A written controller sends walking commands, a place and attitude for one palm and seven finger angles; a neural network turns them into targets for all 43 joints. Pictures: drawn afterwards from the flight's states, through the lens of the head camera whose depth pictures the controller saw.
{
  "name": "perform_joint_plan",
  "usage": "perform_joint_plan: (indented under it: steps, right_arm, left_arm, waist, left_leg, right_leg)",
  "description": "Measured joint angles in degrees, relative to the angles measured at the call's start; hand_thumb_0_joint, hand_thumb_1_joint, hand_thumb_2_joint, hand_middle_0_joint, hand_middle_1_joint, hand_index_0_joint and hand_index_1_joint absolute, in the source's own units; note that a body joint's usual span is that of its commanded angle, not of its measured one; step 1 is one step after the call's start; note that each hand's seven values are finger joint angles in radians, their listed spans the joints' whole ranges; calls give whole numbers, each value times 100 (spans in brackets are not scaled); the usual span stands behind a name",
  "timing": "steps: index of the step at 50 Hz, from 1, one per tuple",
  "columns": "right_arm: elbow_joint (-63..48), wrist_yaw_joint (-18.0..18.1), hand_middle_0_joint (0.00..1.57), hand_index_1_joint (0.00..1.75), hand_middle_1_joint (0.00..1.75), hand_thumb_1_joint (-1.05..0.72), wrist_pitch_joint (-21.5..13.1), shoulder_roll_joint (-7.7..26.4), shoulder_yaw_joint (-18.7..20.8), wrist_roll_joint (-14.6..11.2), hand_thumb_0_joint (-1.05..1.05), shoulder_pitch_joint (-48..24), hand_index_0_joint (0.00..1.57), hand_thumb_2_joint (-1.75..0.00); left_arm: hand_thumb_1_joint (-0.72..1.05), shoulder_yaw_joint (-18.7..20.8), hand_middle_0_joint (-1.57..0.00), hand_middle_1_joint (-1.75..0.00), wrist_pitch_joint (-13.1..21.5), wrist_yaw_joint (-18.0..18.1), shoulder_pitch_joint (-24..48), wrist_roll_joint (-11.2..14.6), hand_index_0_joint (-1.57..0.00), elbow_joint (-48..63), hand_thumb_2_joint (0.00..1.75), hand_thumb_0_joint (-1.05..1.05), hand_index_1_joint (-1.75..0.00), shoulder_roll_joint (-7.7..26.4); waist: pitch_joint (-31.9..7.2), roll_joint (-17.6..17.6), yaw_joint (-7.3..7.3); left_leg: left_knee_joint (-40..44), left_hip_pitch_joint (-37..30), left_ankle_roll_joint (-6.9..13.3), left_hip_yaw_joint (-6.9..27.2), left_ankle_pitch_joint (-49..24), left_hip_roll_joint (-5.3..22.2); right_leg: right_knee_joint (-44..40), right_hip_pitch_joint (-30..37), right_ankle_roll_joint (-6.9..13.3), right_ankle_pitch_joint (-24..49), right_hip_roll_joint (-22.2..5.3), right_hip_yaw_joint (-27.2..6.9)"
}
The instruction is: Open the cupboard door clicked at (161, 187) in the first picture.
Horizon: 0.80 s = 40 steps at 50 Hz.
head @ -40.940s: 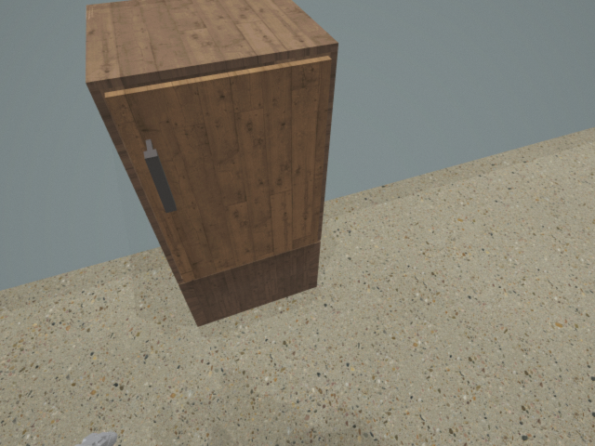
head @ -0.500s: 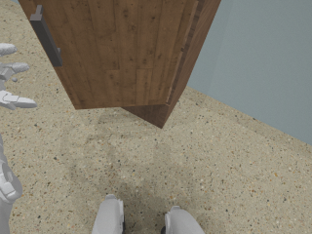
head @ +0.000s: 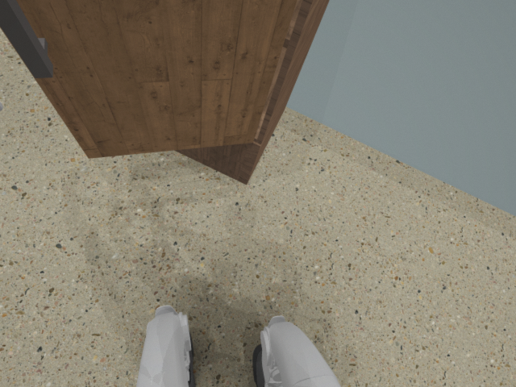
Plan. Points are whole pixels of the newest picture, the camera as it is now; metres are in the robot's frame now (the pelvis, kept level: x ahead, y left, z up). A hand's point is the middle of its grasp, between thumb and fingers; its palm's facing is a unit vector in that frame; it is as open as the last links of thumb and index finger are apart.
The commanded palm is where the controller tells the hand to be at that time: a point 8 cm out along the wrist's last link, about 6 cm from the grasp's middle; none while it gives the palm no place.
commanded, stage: move the hooked fingers beside the handle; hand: left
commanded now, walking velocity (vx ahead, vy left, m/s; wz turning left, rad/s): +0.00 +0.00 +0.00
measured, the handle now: (18, 16) +0.60 +0.29 +0.09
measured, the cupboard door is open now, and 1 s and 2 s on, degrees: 36 36 36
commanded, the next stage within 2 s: slide the fingers in behind the handle in 0.80 s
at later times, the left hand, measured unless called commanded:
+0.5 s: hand out of the picture +0.52 +0.34 +0.10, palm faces +0.15 -0.99 +0.02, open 14.0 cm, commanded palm +0.52 +0.36 +0.09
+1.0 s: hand out of the picture +0.52 +0.33 +0.09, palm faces +0.15 -0.99 +0.01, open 14.0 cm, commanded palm +0.52 +0.35 +0.09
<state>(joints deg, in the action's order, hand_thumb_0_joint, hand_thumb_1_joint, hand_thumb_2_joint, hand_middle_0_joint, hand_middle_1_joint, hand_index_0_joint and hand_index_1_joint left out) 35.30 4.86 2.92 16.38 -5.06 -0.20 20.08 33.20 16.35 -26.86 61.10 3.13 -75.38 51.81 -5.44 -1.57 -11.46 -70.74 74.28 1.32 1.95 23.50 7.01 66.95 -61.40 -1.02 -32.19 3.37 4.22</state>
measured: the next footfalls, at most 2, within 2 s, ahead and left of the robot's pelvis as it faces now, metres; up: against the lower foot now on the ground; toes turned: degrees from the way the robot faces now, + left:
none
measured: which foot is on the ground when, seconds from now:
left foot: down 0.00-1.00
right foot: down 0.00-1.00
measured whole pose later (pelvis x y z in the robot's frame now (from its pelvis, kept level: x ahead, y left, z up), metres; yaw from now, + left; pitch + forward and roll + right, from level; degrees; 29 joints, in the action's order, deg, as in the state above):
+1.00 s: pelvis +0.00 +0.00 +0.00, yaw +0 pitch +27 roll -8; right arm 35.1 3.7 3.7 15.6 -5.2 0.0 19.8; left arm 32.2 16.0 -25.4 60.8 3.3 -73.0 50.4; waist -5.6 -1.7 -11.5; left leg -71.3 75.2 1.1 2.7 23.9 6.9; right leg 67.0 -61.9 -0.9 -32.5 3.6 4.7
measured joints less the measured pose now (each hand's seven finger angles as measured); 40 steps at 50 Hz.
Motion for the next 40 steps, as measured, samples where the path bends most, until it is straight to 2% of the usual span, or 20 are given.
perform_joint_plan:
  steps: [7, 16, 28, 40]
  right_arm:
    - [-79, -26, 21, 30, 30, -90, 60, -40, -67, 31, 1, 78, 21, -89]
    - [-15, -116, 21, 30, 30, -90, 147, -118, -57, 32, 1, 193, 21, -89]
    - [-47, -156, 21, 30, 30, -90, 147, -79, 14, 27, 1, 98, 21, -89]
    - [-81, -128, 21, 30, 30, -90, 121, -39, 21, 13, 0, -33, 20, -89]
  left_arm:
    - [-50, 101, -30, -120, -89, 32, 188, -136, -30, 10, 30, -1, -120, 277]
    - [-50, 189, -30, -120, -199, -13, -11, -97, -30, 207, 30, -1, -120, 147]
    - [-50, 7, -30, -120, -174, 41, -172, -7, -30, 308, 30, -1, -120, -77]
    - [-50, -60, -30, -120, -8, 62, -177, 37, -30, 263, 30, -1, -120, -105]
  waist:
    - [43, -42, -122]
    - [28, -19, -54]
    - [-36, 8, -7]
    - [-25, 16, 33]
  left_leg:
    - [-109, 217, 28, 4, 42, 28]
    - [-43, 174, 50, -20, 57, 21]
    - [80, -47, 35, 26, 46, -14]
    - [15, -26, 7, 52, 47, -19]
  right_leg:
    - [57, -197, -28, -6, 28, -10]
    - [-51, -144, -53, 12, 22, -33]
    - [-225, 119, -41, 33, 9, 17]
    - [-113, 86, -13, -4, 9, 35]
